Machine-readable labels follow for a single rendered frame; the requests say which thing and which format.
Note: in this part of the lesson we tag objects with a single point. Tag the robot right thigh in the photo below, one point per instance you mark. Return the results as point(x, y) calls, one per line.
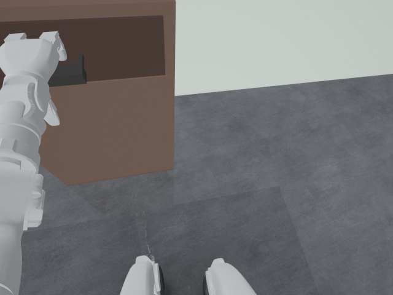
point(224, 279)

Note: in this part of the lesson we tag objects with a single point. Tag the robot right shin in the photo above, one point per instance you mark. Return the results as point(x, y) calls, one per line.
point(217, 261)

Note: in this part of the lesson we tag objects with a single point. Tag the robot left forearm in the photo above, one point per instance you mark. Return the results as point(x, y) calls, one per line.
point(24, 100)

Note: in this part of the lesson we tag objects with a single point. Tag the robot left hand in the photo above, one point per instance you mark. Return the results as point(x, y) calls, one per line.
point(38, 56)

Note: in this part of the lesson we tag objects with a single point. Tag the handle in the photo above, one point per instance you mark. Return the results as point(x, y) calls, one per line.
point(69, 74)

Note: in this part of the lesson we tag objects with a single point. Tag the drawer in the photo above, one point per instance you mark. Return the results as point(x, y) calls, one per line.
point(113, 47)

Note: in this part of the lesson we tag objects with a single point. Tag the cabinet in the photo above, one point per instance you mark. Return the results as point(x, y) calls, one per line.
point(114, 128)

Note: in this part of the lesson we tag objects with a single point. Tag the robot left upper arm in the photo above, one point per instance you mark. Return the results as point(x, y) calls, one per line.
point(21, 206)

